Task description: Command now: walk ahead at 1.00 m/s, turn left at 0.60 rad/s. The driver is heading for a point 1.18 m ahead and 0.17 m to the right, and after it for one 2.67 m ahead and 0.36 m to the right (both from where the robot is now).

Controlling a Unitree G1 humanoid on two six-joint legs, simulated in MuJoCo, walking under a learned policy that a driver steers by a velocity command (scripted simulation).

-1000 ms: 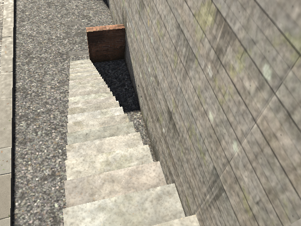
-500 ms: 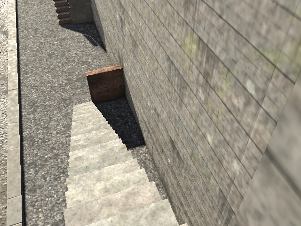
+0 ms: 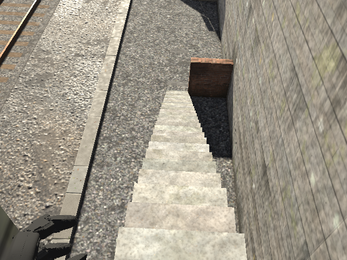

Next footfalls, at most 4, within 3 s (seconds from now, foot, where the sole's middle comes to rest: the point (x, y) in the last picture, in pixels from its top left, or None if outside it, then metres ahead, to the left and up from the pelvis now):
0.04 right None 0.12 -0.12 -0.77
0.44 left None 0.22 0.12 -0.77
0.98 right None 0.40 -0.20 -0.96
1.56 left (158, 249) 0.69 0.01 -1.15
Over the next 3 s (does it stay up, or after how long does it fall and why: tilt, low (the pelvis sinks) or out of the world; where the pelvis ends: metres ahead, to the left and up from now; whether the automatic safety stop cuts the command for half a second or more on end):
stays up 1.12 -0.06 -0.77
